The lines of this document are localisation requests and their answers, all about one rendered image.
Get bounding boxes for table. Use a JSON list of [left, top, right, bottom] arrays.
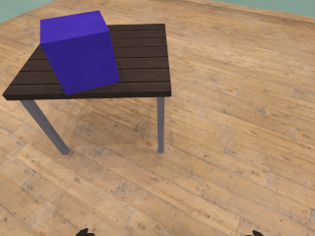
[[2, 24, 172, 155]]

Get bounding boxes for carton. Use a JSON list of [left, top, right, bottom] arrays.
[[39, 10, 120, 95]]

